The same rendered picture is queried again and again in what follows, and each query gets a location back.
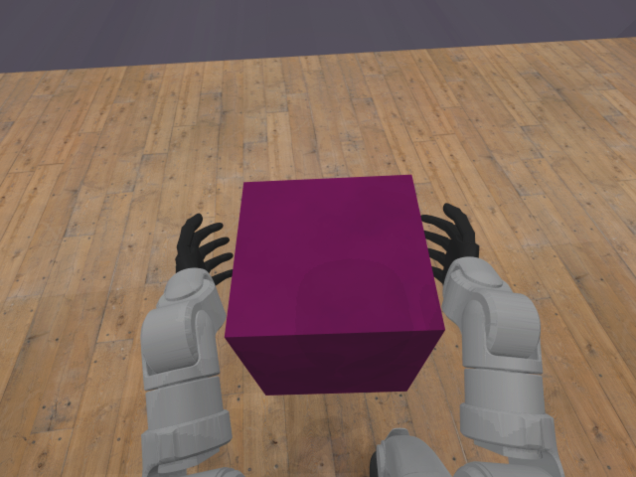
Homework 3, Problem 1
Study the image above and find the robot right shin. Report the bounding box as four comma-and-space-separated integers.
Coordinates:
385, 428, 409, 441

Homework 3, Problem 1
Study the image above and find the carton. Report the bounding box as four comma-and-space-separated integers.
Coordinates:
225, 175, 445, 396

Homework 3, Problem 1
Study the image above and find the robot right hand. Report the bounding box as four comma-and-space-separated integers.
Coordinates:
421, 203, 479, 284

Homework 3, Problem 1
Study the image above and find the left robot forearm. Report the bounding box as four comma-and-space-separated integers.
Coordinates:
140, 268, 233, 477

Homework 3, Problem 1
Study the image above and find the right robot thigh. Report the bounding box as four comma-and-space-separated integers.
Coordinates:
377, 435, 452, 477

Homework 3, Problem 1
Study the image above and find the right robot forearm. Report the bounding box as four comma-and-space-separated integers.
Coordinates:
441, 256, 565, 477

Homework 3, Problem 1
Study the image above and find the robot left hand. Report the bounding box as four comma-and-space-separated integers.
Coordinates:
175, 214, 234, 285

